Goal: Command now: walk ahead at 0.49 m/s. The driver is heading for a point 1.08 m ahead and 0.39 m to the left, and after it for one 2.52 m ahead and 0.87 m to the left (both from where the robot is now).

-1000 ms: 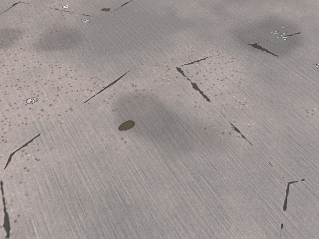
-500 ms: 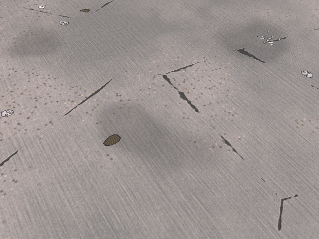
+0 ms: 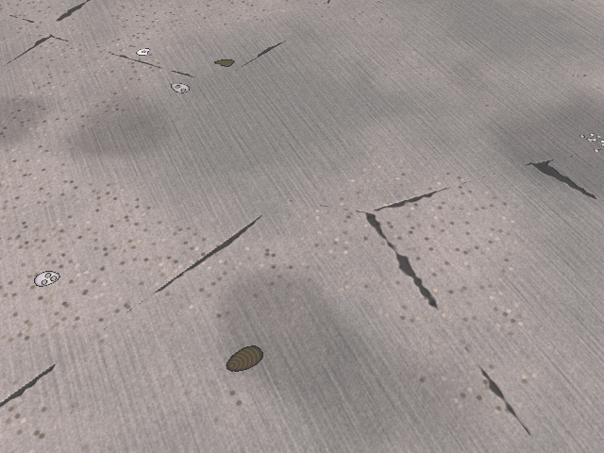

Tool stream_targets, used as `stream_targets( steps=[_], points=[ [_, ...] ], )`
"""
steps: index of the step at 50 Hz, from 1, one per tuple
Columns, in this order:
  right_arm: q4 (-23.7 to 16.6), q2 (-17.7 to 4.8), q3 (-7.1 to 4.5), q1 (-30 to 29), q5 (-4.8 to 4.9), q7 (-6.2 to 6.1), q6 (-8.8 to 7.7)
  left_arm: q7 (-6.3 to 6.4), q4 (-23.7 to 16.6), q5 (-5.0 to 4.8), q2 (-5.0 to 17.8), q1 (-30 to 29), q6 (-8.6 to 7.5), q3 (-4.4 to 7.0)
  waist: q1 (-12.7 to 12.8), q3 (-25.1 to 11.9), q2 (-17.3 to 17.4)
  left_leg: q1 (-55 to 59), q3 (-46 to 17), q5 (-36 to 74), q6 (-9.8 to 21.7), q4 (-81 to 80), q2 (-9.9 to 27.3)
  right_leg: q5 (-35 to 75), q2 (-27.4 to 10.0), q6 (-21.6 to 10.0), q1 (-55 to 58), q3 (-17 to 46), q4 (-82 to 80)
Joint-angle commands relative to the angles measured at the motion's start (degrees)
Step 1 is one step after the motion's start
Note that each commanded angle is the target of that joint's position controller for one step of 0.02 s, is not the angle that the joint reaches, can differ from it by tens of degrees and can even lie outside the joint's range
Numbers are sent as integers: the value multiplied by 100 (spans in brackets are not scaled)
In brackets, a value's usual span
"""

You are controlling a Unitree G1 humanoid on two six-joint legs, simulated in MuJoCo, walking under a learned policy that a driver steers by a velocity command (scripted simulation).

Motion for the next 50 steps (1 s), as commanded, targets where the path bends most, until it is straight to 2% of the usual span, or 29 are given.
stream_targets(
  steps=[1, 4, 7, 8, 9, 10, 11, 12, 13, 14, 15, 16, 17, 19, 22, 27, 32, 35, 36, 37, 38, 39, 40, 41, 42, 43, 44, 45, 50],
  points=[
    [-363, -117, 34, -480, 19, 83, -60, 84, -321, -61, 939, -115, -72, 148, -59, 420, -426, 457, 227, 802, -43, -979, -193, 839, -1439, -813, -671, 704, -762],
    [-560, -154, 72, -966, 66, 189, -78, 97, -164, -113, 971, 290, 9, 166, 89, 528, -395, 268, 184, 674, 17, -1466, -279, 882, -1682, -793, 33, 742, -523],
    [-711, -315, 47, -1073, 74, 287, -116, 119, -101, -115, 1050, 401, 122, 219, -25, 455, -460, 308, 163, 43, 215, -1754, -374, 1439, -1973, -672, 720, 830, -78],
    [-692, -414, 11, -890, 79, 300, -126, 122, -121, -107, 1097, 336, 156, 239, -163, 324, -548, 647, 244, -195, 295, -1803, -478, 2029, -1989, -609, 820, 807, 177],
    [-594, -571, -67, -452, 75, 297, -136, 118, -161, -94, 1133, 212, 192, 247, -444, 29, -632, 1340, 415, -332, 410, -1878, -671, 3031, -1885, -520, 816, 688, 735],
    [-300, -829, -215, 502, 73, 266, -133, 112, -206, -56, 1013, 156, 228, 199, -886, -557, -574, 2628, 524, -253, 590, -1916, -813, 3601, -1575, -371, 515, 460, 1842],
    [-69, -1269, -340, 1608, 1, 212, -118, 114, -362, 52, 796, 234, 226, 92, -1217, -1468, -33, 4473, -578, -171, 967, -1707, 159, 2274, -1213, -178, -670, 195, 3642],
    [90, -1617, -405, 1939, -37, 247, -83, 48, -366, 15, -12, 959, 91, -128, -805, -2159, 1515, 6303, -3436, -1444, 1896, -2474, 1402, -1593, -63, 199, -2993, 226, 5617],
    [36, -1021, -238, 1855, -1, 255, -91, 21, -301, -125, 589, 651, -57, -7, -991, -2079, 994, 6256, -3927, -1951, 1759, -2919, 1345, -2266, -286, 103, -3628, 1040, 6335],
    [-54, -794, -160, 1336, 6, 232, -111, 1, -486, -267, 925, 90, -152, 87, -917, -1219, 731, 5540, -3010, -1595, 1491, -2986, 1172, -1822, -585, 7, -4005, 965, 6448],
    [-161, -690, -117, 878, -25, 227, -124, 37, -555, -262, 917, -243, -187, 89, -758, -774, 230, 4708, -2287, -863, 1368, -3118, 964, -1290, -895, 0, -3823, 808, 6221],
    [-189, -570, -87, 595, -73, 245, -140, 72, -579, -172, 867, -410, -170, 125, -598, -440, 16, 4005, -1794, -298, 1304, -3284, 771, -952, -1082, 30, -3600, 754, 5844],
    [-185, -430, -38, 487, -129, 256, -159, 79, -559, -124, 772, -307, -95, 146, -401, -359, 65, 3587, -1456, -54, 1257, -3478, 613, -721, -1237, 34, -3246, 790, 5625],
    [-91, -434, -43, 553, -89, 273, -185, 82, -525, -104, 503, -162, 42, 117, -262, -246, 141, 3218, -1099, 256, 1344, -3732, 515, -642, -1305, 125, -2995, 736, 5234],
    [55, -630, -95, 806, -67, 186, -178, 103, -729, -42, 507, -689, 125, 137, -299, 35, 33, 3160, -712, 442, 1355, -3988, 450, -9, -1352, 281, -3477, 647, 4398],
    [255, -709, -104, 1259, 1, 72, -100, 42, -1072, -23, 392, -1774, 63, 101, -585, 278, 61, 3140, -252, 205, 1119, -4110, 156, 1442, -1097, 372, -3304, 444, 2588],
    [456, -788, -155, 1656, 87, 13, 8, -72, -1359, -86, 502, -2479, -50, 89, -707, 449, 128, 3720, -557, 55, 1063, -3707, 410, 1364, -893, 348, -3191, 559, 1712],
    [427, -887, -220, 1528, 91, -32, 90, -111, -1336, -99, 771, -2144, -139, 186, -406, 228, 292, 3921, -820, 455, 914, -3183, 551, 829, -764, 222, -2451, 538, 1469],
    [383, -857, -210, 1422, 86, -32, 113, -91, -1202, -92, 909, -1637, -159, 272, -120, -46, 299, 3832, -731, 1066, 806, -2646, 375, 677, -650, 120, -1706, 420, 1338],
    [304, -666, -140, 1381, 36, -24, 121, -43, -955, -51, 1193, -697, -177, 410, 265, -713, 184, 3348, -514, 1143, 631, -1518, 12, 704, -832, -85, -310, 539, 1496],
    [98, -325, -17, 1434, -106, -26, 129, 12, -840, 10, 1645, 286, -156, 515, 522, -1681, -678, 2216, -119, -595, 390, 360, -543, 527, -1996, -387, 1352, 1780, 1604],
    [5, 219, 108, 2174, 83, -2, 18, -26, -770, 41, 1846, 350, -97, 540, 63, -2206, -2392, 248, -123, -3391, 152, 1987, -1231, -679, -3008, -1169, 2675, 4290, 744],
    [106, -490, -47, 1890, 210, -18, -23, -32, -894, 8, 1164, 63, -106, 370, 184, -1666, -1544, -244, -635, -3250, 183, 2662, -841, -1340, -2776, -964, 2176, 4132, 479],
    [-11, -730, -129, 1440, 254, -25, -30, -20, -973, -25, 839, -329, -119, 278, 152, -954, -1133, -435, -524, -2675, 252, 2690, -596, -1179, -2613, -695, 1423, 3152, 412],
    [-24, -643, -139, 1276, 218, -54, -2, -32, -1008, 1, 737, -691, -129, 236, -31, -602, -697, -155, -439, -2171, 231, 2534, -337, -625, -2402, -580, 664, 2536, 251],
    [-45, -570, -179, 1158, 144, -66, 42, -36, -994, 29, 587, -913, -130, 204, -144, -289, -638, 34, -444, -1846, 229, 2256, -191, -249, -2173, -503, 119, 1998, 46],
    [-81, -427, -187, 1265, 150, -39, 105, -22, -960, 88, 597, -1009, -139, 202, -310, -225, -902, 333, -451, -1632, 210, 2135, -43, -15, -2125, -515, -231, 1640, -116],
    [-111, -320, -179, 1273, 160, -16, 167, -16, -932, 87, 562, -1046, -152, 211, -353, -150, -891, 435, -405, -1551, 193, 2043, 18, 195, -2059, -551, -406, 1363, -258],
    [-466, -227, -183, 727, 99, 39, 305, 100, -787, 88, 837, -840, -166, 321, -351, 145, -526, -104, -386, -599, 62, 1138, 55, 1067, -2045, -673, -376, 369, -553]
  ],
)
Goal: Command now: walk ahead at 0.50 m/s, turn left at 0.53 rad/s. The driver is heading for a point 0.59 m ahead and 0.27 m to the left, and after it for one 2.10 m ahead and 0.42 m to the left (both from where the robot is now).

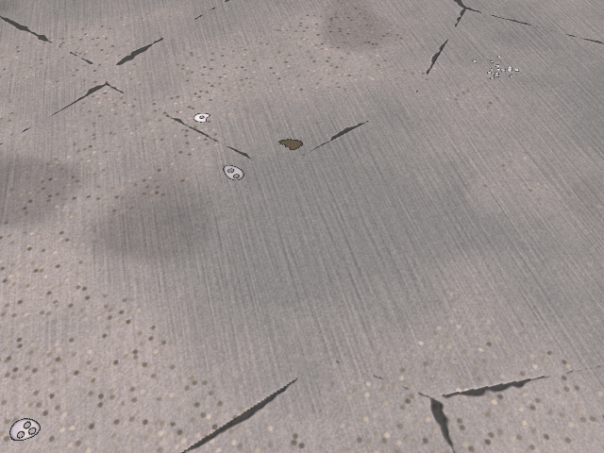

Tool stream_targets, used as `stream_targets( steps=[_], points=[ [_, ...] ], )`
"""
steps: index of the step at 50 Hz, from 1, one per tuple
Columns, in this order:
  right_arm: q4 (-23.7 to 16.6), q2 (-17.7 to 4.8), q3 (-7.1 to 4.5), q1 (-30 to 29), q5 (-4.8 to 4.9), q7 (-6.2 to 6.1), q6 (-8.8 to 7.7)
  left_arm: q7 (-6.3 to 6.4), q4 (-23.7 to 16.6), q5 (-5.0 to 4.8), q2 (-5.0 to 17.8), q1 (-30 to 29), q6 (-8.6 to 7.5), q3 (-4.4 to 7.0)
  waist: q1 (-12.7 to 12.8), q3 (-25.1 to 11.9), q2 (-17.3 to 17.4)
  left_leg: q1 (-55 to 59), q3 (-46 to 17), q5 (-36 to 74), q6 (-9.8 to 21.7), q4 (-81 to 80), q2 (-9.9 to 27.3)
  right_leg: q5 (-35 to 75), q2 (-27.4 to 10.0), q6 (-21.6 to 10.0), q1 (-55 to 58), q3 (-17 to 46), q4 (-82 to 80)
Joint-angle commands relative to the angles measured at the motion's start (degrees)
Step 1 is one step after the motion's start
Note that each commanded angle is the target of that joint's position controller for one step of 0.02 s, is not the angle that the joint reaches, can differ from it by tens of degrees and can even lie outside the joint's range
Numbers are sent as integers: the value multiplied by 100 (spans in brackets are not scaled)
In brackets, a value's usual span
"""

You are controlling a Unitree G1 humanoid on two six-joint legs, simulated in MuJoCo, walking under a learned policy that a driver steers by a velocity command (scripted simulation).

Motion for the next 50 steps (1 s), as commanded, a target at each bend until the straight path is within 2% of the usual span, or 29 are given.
stream_targets(
  steps=[1, 5, 8, 10, 11, 12, 13, 14, 15, 16, 17, 18, 19, 20, 22, 25, 28, 32, 36, 38, 39, 40, 41, 42, 43, 44, 45, 47, 50],
  points=[
    [-375, -69, -3, 44, -31, 64, 1, 82, -343, 10, 826, -337, -75, 172, -178, 99, -577, -385, -220, 790, -62, -628, 226, 1186, -1649, -810, 126, 756, -1057],
    [-678, 21, 84, -762, -57, 220, -35, 135, -327, -46, 987, -102, 8, 214, 99, 315, -468, -267, 243, 1399, -13, -1747, 112, 1338, -1625, -712, 401, 161, -1070],
    [-956, 3, 96, -1152, -111, 339, -31, 180, -313, -111, 1102, 1, 172, 244, 145, 424, -514, -106, 621, 1197, 65, -2328, -120, 2815, -1672, -576, 785, -201, -506],
    [-1054, -181, 12, -950, -121, 404, -7, 223, -360, -193, 1258, -56, 281, 287, -54, 134, -755, 392, 850, 735, 221, -2453, -421, 4198, -1711, -429, 1041, -313, 165],
    [-1014, -324, -59, -611, -111, 421, 1, 249, -410, -238, 1333, -143, 328, 313, -258, -91, -860, 816, 959, 514, 332, -2527, -628, 4834, -1691, -346, 1096, -333, 703],
    [-875, -551, -179, 17, -94, 418, -2, 261, -469, -270, 1365, -257, 373, 324, -604, -414, -817, 1550, 1008, 651, 483, -2847, -846, 4941, -1576, -221, 1016, -375, 1566],
    [-699, -871, -342, 720, -110, 321, 0, 245, -504, -270, 1267, -269, 367, 286, -981, -792, -558, 2720, 854, 1513, 686, -3402, -968, 4098, -1300, 71, 478, -464, 2793],
    [-677, -1439, -445, 888, -144, 162, 44, 190, -663, 54, 671, 39, 320, 110, -682, -1250, 737, 4297, -716, 4011, 1055, -3065, 220, -189, -798, 422, -1174, -425, 4628],
    [-1032, -1785, -424, 503, -292, 187, 4, 100, -833, 77, 429, 684, 202, -27, -180, -2389, 1268, 5716, -3567, 4778, 2531, -3286, 1661, -3303, 206, 695, -2813, 622, 6511],
    [-1146, -1347, -324, 589, -262, 253, 16, 52, -818, -118, 975, 116, 138, 98, -673, -2694, 118, 5478, -3210, 4109, 2298, -3677, 1434, -2909, -73, 566, -2986, 1460, 6675],
    [-1170, -1094, -251, 232, -197, 264, -21, 71, -992, -247, 983, -332, 136, 105, -578, -1907, 11, 4775, -2434, 3522, 1988, -3805, 1142, -2331, -252, 438, -3231, 1379, 6360],
    [-1169, -893, -203, -114, -93, 239, -21, 160, -901, -166, 914, -377, 187, 108, -360, -1250, -409, 3895, -1906, 2989, 1659, -3951, 794, -1902, -490, 452, -3177, 1333, 5881],
    [-1212, -750, -159, -327, -93, 199, 0, 234, -896, -79, 995, -374, 278, 147, -217, -945, -240, 3152, -1687, 2763, 1540, -4081, 662, -1640, -606, 462, -2915, 1360, 5523],
    [-1255, -730, -146, -407, -172, 176, 19, 247, -914, -55, 1037, -318, 376, 177, -82, -859, -70, 2621, -1583, 2619, 1480, -4218, 526, -1490, -633, 444, -2521, 1387, 5344],
    [-1300, -842, -177, -435, -254, 142, 12, 275, -936, -16, 902, -192, 466, 170, 23, -914, 33, 2195, -1411, 2819, 1481, -4285, 378, -1285, -503, 490, -2231, 1331, 4996],
    [-1321, -940, -207, -335, -177, 26, 54, 326, -1045, 16, 800, -388, 524, 140, -33, -1028, 119, 2245, -1418, 2591, 1409, -4224, 275, -968, -379, 622, -2410, 1397, 4373],
    [-1389, -933, -192, -361, -135, -81, 176, 332, -1180, -13, 800, -709, 573, 132, -140, -956, 261, 2230, -1659, 1127, 1220, -4270, 131, -602, -302, 708, -2511, 1510, 3733],
    [-1441, -938, -188, -353, -164, -135, 274, 287, -1322, -47, 793, -1007, 517, 116, -278, -722, 500, 2163, -2042, 77, 1102, -4270, 14, -499, -144, 713, -2323, 1589, 2895],
    [-1503, -919, -180, -299, -148, -120, 349, 193, -1383, -92, 844, -957, 377, 126, -311, -779, 643, 2458, -2475, 960, 1077, -3886, 42, -811, 29, 599, -1841, 1575, 2092],
    [-1576, -881, -154, -432, -87, -132, 402, 126, -1319, -108, 861, -628, 320, 155, -81, -799, 635, 2446, -2557, 1382, 901, -3591, -121, -327, 44, 455, -1187, 1467, 1024],
    [-1609, -790, -122, -417, -56, -147, 431, 107, -1268, -83, 991, -418, 305, 206, 4, -806, 494, 2171, -2418, 1041, 673, -3330, -347, 337, -242, 328, -588, 1545, 408],
    [-1632, -473, -40, -129, -99, -142, 444, 132, -1313, 14, 1385, -365, 342, 291, -197, -977, -540, 1515, -1722, -654, 340, -2288, -880, 1079, -1433, -104, 144, 2469, 244],
    [-1842, -587, -87, -95, -46, -121, 394, 139, -1278, 194, 1694, -408, 428, 355, -390, -646, -2149, 266, -577, -2451, -4, -1222, -1726, 2331, -2371, -1136, 215, 3798, 53],
    [-1740, -1107, -229, 4, -166, -83, 329, 154, -1456, 167, 1347, -579, 425, 292, -307, -678, -1689, 76, -634, -2437, -251, 50, -1271, 2597, -2628, -1459, 130, 3846, 138],
    [-1594, -1235, -305, 68, -110, -60, 349, 190, -1561, 107, 1060, -778, 440, 220, -338, -654, -1222, 109, -594, -2036, -345, 498, -1167, 2541, -2274, -1229, 71, 3161, 292],
    [-1459, -1094, -299, 153, -87, -82, 424, 205, -1610, 38, 943, -947, 466, 191, -396, -543, -979, 85, -494, -1735, -461, 722, -1099, 2312, -1874, -944, 58, 2612, 388],
    [-1462, -964, -265, 127, -102, -92, 486, 223, -1623, -38, 897, -974, 487, 171, -345, -457, -976, -65, -440, -1468, -553, 944, -1045, 2253, -1749, -860, 99, 2352, 406],
    [-1570, -669, -170, -45, -40, -49, 539, 256, -1622, -23, 936, -878, 555, 168, -251, -331, -1078, -8, -112, -1155, -657, 722, -960, 2210, -1501, -862, 22, 1816, 277],
    [-1834, -519, -95, -486, -30, -13, 523, 297, -1603, 6, 1097, -617, 641, 240, 15, -439, -1335, 55, 122, -1035, -741, -209, -718, 2144, -1625, -984, 459, 1598, 232]
  ],
)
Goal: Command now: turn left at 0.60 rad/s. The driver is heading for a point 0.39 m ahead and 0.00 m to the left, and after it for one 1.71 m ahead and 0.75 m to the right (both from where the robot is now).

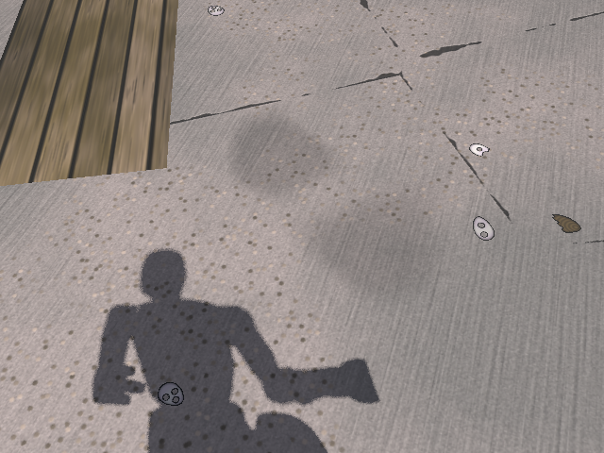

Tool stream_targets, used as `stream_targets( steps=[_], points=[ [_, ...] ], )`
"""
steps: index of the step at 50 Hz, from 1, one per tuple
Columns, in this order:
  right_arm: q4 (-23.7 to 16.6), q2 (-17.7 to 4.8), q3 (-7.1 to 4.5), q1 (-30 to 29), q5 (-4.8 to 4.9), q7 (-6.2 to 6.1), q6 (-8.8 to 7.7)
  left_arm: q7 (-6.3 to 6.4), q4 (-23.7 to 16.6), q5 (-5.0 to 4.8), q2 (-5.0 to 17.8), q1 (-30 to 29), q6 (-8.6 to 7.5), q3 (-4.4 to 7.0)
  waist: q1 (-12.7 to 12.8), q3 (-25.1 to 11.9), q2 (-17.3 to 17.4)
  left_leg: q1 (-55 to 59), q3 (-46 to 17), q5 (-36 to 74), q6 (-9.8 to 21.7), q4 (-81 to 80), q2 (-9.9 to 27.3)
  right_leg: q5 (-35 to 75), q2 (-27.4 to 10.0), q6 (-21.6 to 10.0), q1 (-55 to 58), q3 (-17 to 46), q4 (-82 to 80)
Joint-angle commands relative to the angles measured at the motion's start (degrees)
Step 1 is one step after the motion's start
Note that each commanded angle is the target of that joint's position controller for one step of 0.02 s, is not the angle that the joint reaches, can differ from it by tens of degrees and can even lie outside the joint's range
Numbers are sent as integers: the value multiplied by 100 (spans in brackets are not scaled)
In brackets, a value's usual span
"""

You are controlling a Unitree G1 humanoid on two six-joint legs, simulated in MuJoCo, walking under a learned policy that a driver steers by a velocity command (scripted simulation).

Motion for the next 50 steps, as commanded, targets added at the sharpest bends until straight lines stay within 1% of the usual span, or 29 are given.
stream_targets(
  steps=[1, 3, 6, 8, 9, 10, 11, 12, 13, 14, 15, 16, 18, 22, 25, 29, 32, 34, 35, 36, 37, 38, 39, 40, 41, 42, 44, 46, 50],
  points=[
    [-658, -167, 4, -386, -5, 52, -77, 50, -354, -7, 1084, -4, 20, 291, 183, -640, -1324, -297, 259, 80, -96, -721, 299, 2355, -1322, -1236, 1193, 741, -614],
    [-724, -151, 27, -415, -23, 104, -79, 7, -385, -40, 1234, -75, 36, 350, 201, -707, -1390, 239, 445, 99, -17, -1316, 379, 2367, -1422, -1236, 1013, 562, -629],
    [-744, -273, -30, -321, -13, 174, -38, -73, -373, -133, 1324, -73, 17, 389, 174, -684, -1440, 735, 669, 224, 160, -2106, 343, 2149, -1546, -1166, 936, 450, -523],
    [-677, -266, -73, -69, -9, 219, -20, -96, -355, -238, 1342, -168, 3, 399, -29, -669, -1361, 1273, 819, 807, 405, -3088, 253, 1927, -1534, -950, 811, 290, -194],
    [-581, -300, -117, 169, -19, 208, -22, -104, -308, -278, 1226, -103, -10, 373, -139, -716, -1210, 1828, 847, 1291, 586, -3692, 126, 1619, -1410, -707, 556, 92, 168],
    [-507, -495, -202, 464, -10, 153, -33, -138, -176, -210, 989, 251, -22, 321, -174, -872, -579, 2758, 376, 1909, 821, -4052, 298, 533, -1149, -301, -158, -314, 868],
    [-564, -1172, -345, 786, -6, 53, -73, -192, -399, 126, 479, 198, -33, 142, -105, -947, 1305, 3802, -1828, 3165, 1462, -4123, 1870, -2312, -389, 264, -1929, -840, 2833],
    [-595, -1290, -328, 989, -152, 126, -243, -164, -691, 34, 678, -312, -118, 194, -467, -1134, 1346, 3463, -3073, 1672, 2523, -4510, 2465, -2655, 130, 293, -2862, 115, 3824],
    [-524, -993, -249, 979, -161, 176, -392, -172, -768, -127, 950, -660, -179, 272, -582, -864, 853, 3309, -2944, -66, 2404, -4881, 2196, -2159, -48, 153, -3120, 459, 4064],
    [-453, -767, -160, 782, -98, 165, -475, -197, -764, -190, 1097, -716, -225, 334, -442, -465, 734, 3020, -2659, -1049, 2092, -5062, 1956, -1577, -176, -2, -3200, 513, 3880],
    [-475, -640, -93, 565, -61, 124, -497, -186, -634, -141, 1102, -626, -256, 364, -327, -289, 599, 2821, -2440, -1175, 1886, -5135, 1768, -1158, -249, -16, -3112, 513, 3687],
    [-489, -544, -31, 392, -55, 81, -497, -198, -585, -84, 1089, -488, -283, 365, -213, -209, 688, 2666, -2183, -996, 1794, -5227, 1606, -760, -254, 28, -2946, 494, 3439],
    [-480, -426, 36, 391, -152, 17, -556, -268, -446, -71, 929, -307, -384, 326, -147, -292, 688, 2610, -1783, -330, 1707, -5339, 1381, -39, -159, 92, -2618, 346, 3134],
    [-275, -516, 24, 623, -130, 0, -683, -328, -401, -91, 683, -524, -483, 204, -293, -200, 563, 2559, -1268, 517, 1634, -5355, 1261, 705, -62, 213, -2210, 263, 1798],
    [-128, -645, 0, 752, -97, 38, -723, -383, -450, -163, 667, -688, -497, 144, -428, -69, 564, 2519, -1197, 550, 1677, -5370, 1417, 849, -65, 218, -2031, 246, 1179],
    [101, -665, 1, 975, -81, 100, -747, -461, -585, -228, 684, -885, -511, 68, -576, 191, 385, 2722, -1115, 598, 1740, -5372, 1694, 665, -130, 6, -2165, 225, 895],
    [232, -685, -19, 1053, -61, 118, -734, -533, -700, -240, 701, -915, -542, 21, -575, 267, 325, 3015, -936, 1000, 1698, -5261, 1825, 323, -111, -239, -2155, 141, 763],
    [266, -746, -42, 965, -41, 105, -700, -561, -702, -240, 744, -687, -556, 23, -407, 156, 328, 3078, -703, 1758, 1567, -4996, 1811, 231, 20, -427, -1706, -10, 613],
    [243, -760, -37, 816, -44, 88, -683, -548, -616, -223, 809, -325, -553, 68, -158, -63, 281, 2944, -423, 2727, 1423, -4566, 1661, 379, 216, -537, -1030, -178, 422],
    [226, -652, 2, 813, -76, 60, -674, -508, -420, -200, 994, 323, -543, 179, 127, -518, 126, 2725, -50, 3785, 1248, -3679, 1369, 493, 432, -660, -4, -263, 378],
    [90, -481, 85, 756, -169, -1, -679, -463, -313, -191, 1348, 1138, -536, 307, 481, -1116, -303, 1963, 401, 3771, 886, -2138, 1007, 769, -102, -932, 1320, 628, 339],
    [-233, -105, 215, 1046, -267, -19, -790, -452, -326, -101, 2079, 1541, -520, 456, 325, -1691, -1908, -214, 628, 1013, 268, 184, -54, 694, -1493, -1958, 2995, 3515, -262],
    [-153, -327, 201, 902, -217, 17, -931, -465, -369, -176, 1539, 1539, -512, 302, 433, -1881, -1685, -962, -193, -848, 219, 973, -111, 956, -1738, -2098, 3329, 4369, -785],
    [-194, -565, 145, 638, -47, 94, -1005, -429, -458, -142, 1327, 1179, -484, 227, 381, -1296, -1238, -1292, -259, -618, 264, 1269, 168, 1574, -1654, -1950, 2876, 3554, -681],
    [-212, -541, 171, 409, -70, 109, -1023, -401, -563, -122, 1209, 954, -445, 198, 315, -1040, -647, -1176, -160, -314, 295, 1153, 392, 2294, -1421, -1806, 2330, 2863, -555],
    [-259, -538, 152, 216, -179, 96, -1000, -384, -621, -140, 1128, 727, -393, 167, 191, -709, -272, -1060, -76, -103, 272, 769, 538, 3041, -1232, -1703, 1708, 2380, -577],
    [-254, -448, 144, 257, -257, 56, -873, -324, -693, -82, 1125, 468, -355, 148, -68, -602, -438, -481, -53, 214, 204, 254, 630, 3743, -938, -1596, 960, 1984, -728],
    [-140, -297, 182, 455, -243, 7, -762, -265, -665, -74, 1259, 384, -327, 192, -204, -641, -575, -261, 51, 423, 58, -174, 503, 4295, -787, -1625, 610, 1684, -774],
    [-189, -152, 234, -42, -243, -44, -680, -111, -534, -221, 1323, 510, -143, 236, -83, -798, -689, -97, 50, 1361, -89, -1414, 251, 4122, -475, -1298, 515, 1496, -538]
  ],
)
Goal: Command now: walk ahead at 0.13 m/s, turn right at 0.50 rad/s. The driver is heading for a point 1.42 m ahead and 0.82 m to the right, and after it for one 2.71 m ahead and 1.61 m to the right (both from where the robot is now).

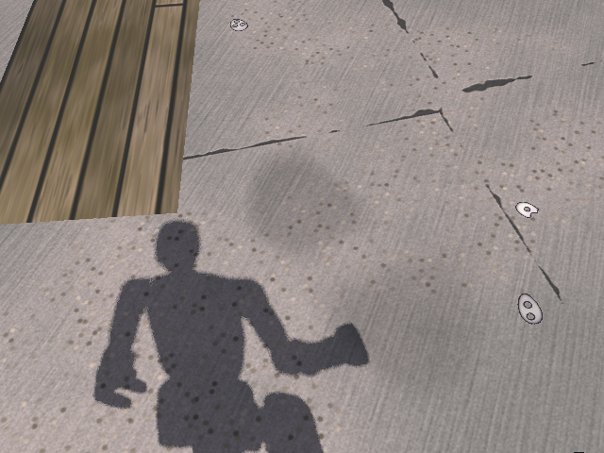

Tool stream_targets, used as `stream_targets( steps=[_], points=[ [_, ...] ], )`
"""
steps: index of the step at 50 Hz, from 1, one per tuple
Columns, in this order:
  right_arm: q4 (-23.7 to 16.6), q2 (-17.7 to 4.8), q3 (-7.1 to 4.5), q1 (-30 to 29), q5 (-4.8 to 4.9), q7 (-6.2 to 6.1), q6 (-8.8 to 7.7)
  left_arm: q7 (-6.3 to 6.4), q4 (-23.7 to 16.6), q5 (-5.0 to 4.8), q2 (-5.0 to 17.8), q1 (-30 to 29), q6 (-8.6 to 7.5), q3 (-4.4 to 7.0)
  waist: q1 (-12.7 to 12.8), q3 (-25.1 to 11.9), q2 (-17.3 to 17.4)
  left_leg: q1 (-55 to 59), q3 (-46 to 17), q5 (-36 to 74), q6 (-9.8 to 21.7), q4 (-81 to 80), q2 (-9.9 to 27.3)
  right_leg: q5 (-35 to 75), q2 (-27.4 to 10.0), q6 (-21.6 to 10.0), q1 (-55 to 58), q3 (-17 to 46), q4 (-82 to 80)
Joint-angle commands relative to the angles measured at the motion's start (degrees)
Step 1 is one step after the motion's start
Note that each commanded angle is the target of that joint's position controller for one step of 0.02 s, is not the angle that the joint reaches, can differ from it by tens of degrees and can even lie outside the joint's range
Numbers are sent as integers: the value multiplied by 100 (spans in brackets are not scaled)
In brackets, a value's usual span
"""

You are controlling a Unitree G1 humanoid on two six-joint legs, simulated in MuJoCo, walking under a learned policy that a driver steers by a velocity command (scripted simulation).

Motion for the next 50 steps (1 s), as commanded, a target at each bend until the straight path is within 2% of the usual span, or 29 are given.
stream_targets(
  steps=[1, 6, 9, 10, 11, 12, 13, 14, 15, 16, 17, 19, 21, 23, 26, 29, 31, 32, 33, 34, 35, 36, 37, 38, 39, 41, 44, 47, 50],
  points=[
    [-242, -345, -100, 100, 23, -22, 17, 159, -339, -88, 1092, -110, 76, 331, -143, -935, -634, 518, 77, 780, -100, -750, -246, 3674, -1230, -652, 359, 917, -60],
    [-374, -398, -123, -635, 83, 85, -39, 257, -324, -81, 1074, 51, 279, 348, 83, -814, -753, 553, -136, 838, -18, -1788, -444, 2823, -1269, -489, 737, 1606, 298],
    [-321, -549, -210, -484, 87, 126, -139, 260, -452, -63, 1021, -136, 318, 339, -65, -768, -949, 1034, -179, 677, 181, -2506, -517, 2498, -1194, -394, 869, 2108, 655],
    [-272, -572, -239, -301, 82, 119, -180, 258, -521, -71, 983, -298, 314, 323, -233, -777, -968, 1486, -124, 1162, 301, -3048, -474, 2331, -1030, -273, 787, 2128, 865],
    [-252, -740, -289, -46, 25, 79, -217, 246, -626, -34, 851, -379, 289, 274, -350, -1028, -804, 2441, -368, 2125, 550, -3347, -11, 1962, -785, -70, 419, 1997, 1339],
    [-299, -1105, -356, 217, -59, -1, -183, 232, -737, 92, 556, -205, 245, 178, -307, -1553, 184, 3709, -1379, 4189, 1084, -3099, 1183, 24, -269, 227, -371, 1334, 2566],
    [-141, -1081, -354, 382, -148, 17, -58, 214, -752, 21, 525, 512, 248, 158, 48, -1939, 1591, 4549, -2930, 5149, 2158, -2996, 2302, -3291, 418, 551, -1594, 747, 3722],
    [-203, -676, -276, 274, 38, 21, -1, 192, -498, 37, 1065, 794, 280, 297, 27, -1708, 943, 4175, -2858, 4372, 2190, -3025, 2340, -3135, -87, 790, -1824, 670, 4518],
    [-278, -443, -210, 94, 54, 1, 37, 192, -447, -38, 1269, 455, 351, 394, -83, -1291, 550, 3781, -2055, 3897, 1928, -3005, 1897, -2669, -231, 952, -1917, 517, 4897],
    [-305, -398, -184, -105, 39, -2, 93, 221, -425, -72, 1197, 315, 440, 407, -45, -1090, 295, 3429, -1554, 3297, 1726, -3099, 1561, -2329, -336, 1045, -1934, 380, 4957],
    [-307, -419, -182, -270, 58, -14, 132, 233, -500, -61, 1140, 182, 502, 407, -46, -866, 334, 3087, -1308, 2829, 1702, -3239, 1446, -2036, -449, 1098, -1968, 298, 4941],
    [-251, -528, -209, -361, -16, -50, 191, 192, -596, -82, 787, 115, 549, 314, -25, -684, 626, 2591, -684, 2533, 1693, -3523, 1116, -1666, -491, 1129, -1680, -65, 4599],
    [-194, -572, -240, -303, -25, -83, 223, 178, -714, -63, 648, -44, 525, 268, -133, -784, 781, 2769, -478, 2603, 1817, -3595, 1194, -1571, -584, 1133, -1655, -217, 4141],
    [-150, -676, -284, -302, -1, -89, 245, 140, -823, -24, 606, -218, 501, 238, -205, -924, 751, 2890, -328, 2588, 1879, -3595, 1339, -1450, -756, 1085, -1484, -270, 3623],
    [-106, -841, -345, -389, 44, -44, 289, 61, -912, -14, 603, -318, 492, 216, -246, -995, 785, 2769, -64, 2361, 1856, -3624, 1433, -1215, -837, 953, -976, -470, 2875],
    [-22, -934, -376, -360, 127, 7, 310, -13, -968, -22, 691, -283, 510, 260, -221, -938, 822, 2792, 47, 2013, 1728, -3479, 1536, -1043, -788, 766, -657, -652, 2143],
    [33, -928, -379, -427, 238, 10, 324, -54, -883, -11, 671, 23, 510, 306, 3, -925, 713, 2605, 277, 1582, 1408, -3069, 1444, -369, -612, 507, -50, -864, 1088],
    [148, -769, -349, -196, 253, 15, 327, -30, -820, 17, 776, 211, 505, 365, 36, -885, 468, 2240, 522, 1041, 1059, -2616, 1241, 32, -537, 315, 451, -723, 595],
    [177, -454, -274, 38, 112, 43, 333, 48, -877, 17, 1253, 319, 487, 497, -84, -741, -821, 1223, 1161, -242, 455, -1282, 676, 1326, -1463, -101, 1074, 704, -42],
    [-178, -354, -212, -319, -85, 8, 322, 83, -1121, 112, 1769, 173, 429, 554, -66, -561, -2015, -220, 1033, -2239, 34, 46, -191, 2449, -2754, -1230, 1116, 2570, -185],
    [-255, -590, -297, -700, 8, -47, 299, 46, -1100, 288, 1573, 302, 303, 515, 292, -866, -1485, -208, 230, -2340, 79, 980, -184, 1935, -2775, -1614, 787, 2664, -392],
    [-199, -693, -348, -629, 121, -62, 314, 40, -1051, 277, 1384, 65, 210, 445, 88, -682, -1227, -207, 65, -1813, 172, 1205, -59, 1459, -2413, -1285, 645, 2128, -384],
    [-57, -708, -388, -446, 114, -91, 333, 69, -1064, 157, 1218, -268, 186, 419, -86, -592, -948, -205, 27, -1301, 185, 1121, 16, 1120, -2069, -922, 612, 1737, -305],
    [17, -736, -407, -382, 67, -117, 352, 101, -1101, 58, 1059, -462, 196, 354, -140, -587, -924, -160, 28, -1007, 137, 1058, 27, 1289, -1921, -755, 597, 1553, -237],
    [44, -706, -408, -325, 38, -103, 349, 137, -1126, 42, 996, -527, 215, 306, -195, -656, -934, 61, 72, -778, 70, 1176, -51, 1691, -1795, -731, 490, 1416, -186],
    [69, -581, -376, -245, 83, -60, 324, 180, -1131, 78, 959, -463, 242, 282, -213, -844, -860, 257, 100, -508, -10, 1091, -166, 2028, -1689, -768, 590, 1324, -120],
    [13, -459, -313, -460, 118, -42, 301, 218, -1085, 40, 1028, -292, 267, 319, -83, -824, -880, 238, 35, -402, -71, 173, -231, 1910, -1630, -775, 917, 1498, -22],
    [-12, -443, -289, -576, 135, 6, 272, 223, -1098, 38, 1136, -298, 313, 372, -15, -796, -986, 566, -45, -482, -78, -576, -308, 1544, -1602, -802, 839, 1810, 41],
    [-14, -487, -298, -559, 168, 56, 232, 175, -1120, 35, 1176, -382, 349, 398, -2, -766, -1046, 1001, -87, -625, -27, -1095, -409, 1528, -1560, -830, 610, 2163, 96]
  ],
)
Keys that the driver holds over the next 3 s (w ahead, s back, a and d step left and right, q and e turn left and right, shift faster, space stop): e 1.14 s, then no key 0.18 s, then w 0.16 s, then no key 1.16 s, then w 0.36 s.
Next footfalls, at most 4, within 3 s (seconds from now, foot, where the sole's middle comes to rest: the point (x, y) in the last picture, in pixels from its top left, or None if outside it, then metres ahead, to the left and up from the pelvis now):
0.22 left None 0.23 0.12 -0.78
0.66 right None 0.11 -0.12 -0.78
1.14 left None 0.24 0.05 -0.78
1.50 right None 0.05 -0.11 -0.78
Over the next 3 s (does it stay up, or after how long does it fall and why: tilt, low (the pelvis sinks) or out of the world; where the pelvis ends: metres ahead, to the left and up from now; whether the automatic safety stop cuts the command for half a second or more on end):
stays up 0.23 -0.08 -0.02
